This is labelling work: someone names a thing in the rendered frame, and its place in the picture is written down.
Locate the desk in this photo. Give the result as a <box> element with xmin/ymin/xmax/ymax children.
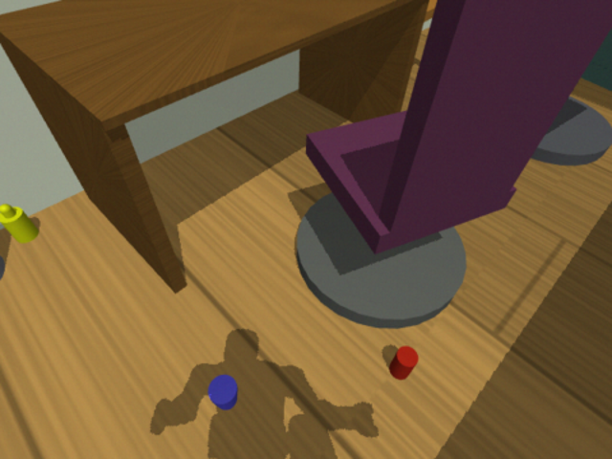
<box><xmin>0</xmin><ymin>0</ymin><xmax>429</xmax><ymax>294</ymax></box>

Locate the office chair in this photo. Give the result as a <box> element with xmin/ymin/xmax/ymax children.
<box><xmin>531</xmin><ymin>28</ymin><xmax>612</xmax><ymax>165</ymax></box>
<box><xmin>296</xmin><ymin>0</ymin><xmax>612</xmax><ymax>329</ymax></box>

